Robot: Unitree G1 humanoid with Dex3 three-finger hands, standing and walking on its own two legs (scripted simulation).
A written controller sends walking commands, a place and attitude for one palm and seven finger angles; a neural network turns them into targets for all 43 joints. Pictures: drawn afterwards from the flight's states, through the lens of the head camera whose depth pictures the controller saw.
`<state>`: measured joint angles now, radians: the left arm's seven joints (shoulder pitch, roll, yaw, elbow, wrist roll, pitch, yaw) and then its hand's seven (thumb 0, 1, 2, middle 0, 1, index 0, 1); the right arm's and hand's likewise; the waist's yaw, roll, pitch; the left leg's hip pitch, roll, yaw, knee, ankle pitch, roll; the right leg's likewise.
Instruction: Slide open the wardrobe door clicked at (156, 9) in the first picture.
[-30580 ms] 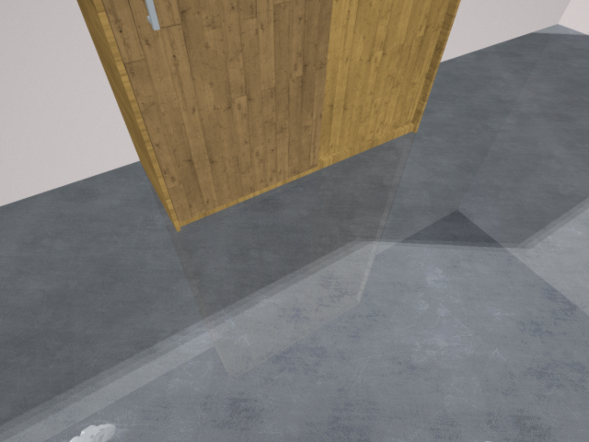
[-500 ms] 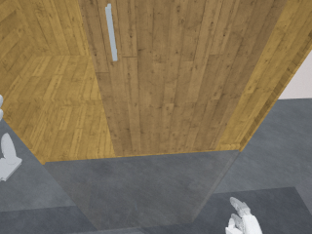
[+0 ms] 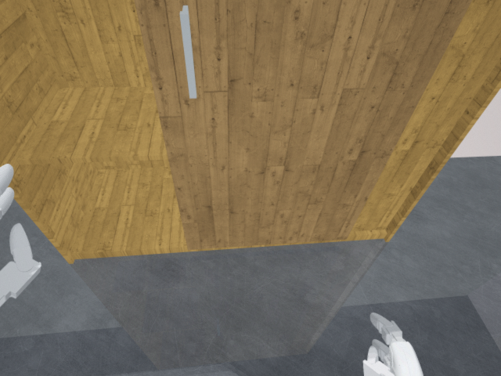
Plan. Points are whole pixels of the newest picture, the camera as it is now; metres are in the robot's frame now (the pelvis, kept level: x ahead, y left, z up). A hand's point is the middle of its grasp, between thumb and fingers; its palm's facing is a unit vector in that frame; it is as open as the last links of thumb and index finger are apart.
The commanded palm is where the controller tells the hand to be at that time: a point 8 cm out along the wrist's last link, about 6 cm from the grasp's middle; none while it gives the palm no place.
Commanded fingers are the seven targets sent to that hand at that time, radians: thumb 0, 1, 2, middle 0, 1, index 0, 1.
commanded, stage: stop stepping back and stand still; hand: left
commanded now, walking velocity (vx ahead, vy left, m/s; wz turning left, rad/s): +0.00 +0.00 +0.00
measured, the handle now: (189, 54) +0.71 +0.20 +0.17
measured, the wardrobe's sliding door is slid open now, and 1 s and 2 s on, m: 0.50 0.50 0.50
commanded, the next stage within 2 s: let the arm hang, fingers relaxed in 0.40 s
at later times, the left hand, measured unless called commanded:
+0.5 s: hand (27, 280) +0.18 +0.27 +0.15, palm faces +0.43 -0.80 -0.42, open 7.4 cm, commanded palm none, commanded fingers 0.00 0.90 0.90 -0.20 -0.30 -0.20 -0.30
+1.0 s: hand out of the picture -0.05 +0.19 -0.18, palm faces +0.03 -0.98 -0.19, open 7.2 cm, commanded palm none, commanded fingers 0.00 0.90 0.90 -0.20 -0.30 -0.20 -0.30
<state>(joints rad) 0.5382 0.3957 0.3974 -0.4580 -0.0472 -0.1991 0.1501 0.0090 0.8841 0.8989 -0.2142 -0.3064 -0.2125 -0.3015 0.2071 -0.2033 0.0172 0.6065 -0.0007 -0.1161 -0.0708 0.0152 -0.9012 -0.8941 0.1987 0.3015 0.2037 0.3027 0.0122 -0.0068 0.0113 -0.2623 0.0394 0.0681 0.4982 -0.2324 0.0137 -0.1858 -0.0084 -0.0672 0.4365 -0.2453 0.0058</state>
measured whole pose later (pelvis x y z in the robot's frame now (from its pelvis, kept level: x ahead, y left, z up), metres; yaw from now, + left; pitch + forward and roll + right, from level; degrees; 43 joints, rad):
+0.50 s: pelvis -0.02 +0.00 +0.00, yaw +0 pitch +0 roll -2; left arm 0.52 0.37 0.37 -0.43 -0.04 -0.19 0.15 0.01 0.88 0.90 -0.21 -0.31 -0.21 -0.30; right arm 0.22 -0.20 0.02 0.63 0.00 -0.12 -0.07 0.02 -0.90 -0.89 0.20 0.30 0.20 0.30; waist 0.02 0.01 0.02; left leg -0.27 0.04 0.06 0.47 -0.19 0.02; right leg -0.18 -0.01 -0.07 0.39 -0.20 0.01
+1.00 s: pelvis -0.02 +0.00 +0.00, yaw +2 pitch +0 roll -1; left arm 0.28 0.23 0.00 1.10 0.02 0.02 0.00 0.00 0.94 0.90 -0.21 -0.30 -0.21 -0.30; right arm 0.28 -0.22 0.00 1.06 -0.02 0.04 -0.01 0.01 -0.91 -0.89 0.20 0.30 0.20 0.30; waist 0.01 -0.01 0.08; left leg -0.32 0.03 0.03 0.51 -0.19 0.02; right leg -0.23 -0.02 -0.11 0.46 -0.23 0.00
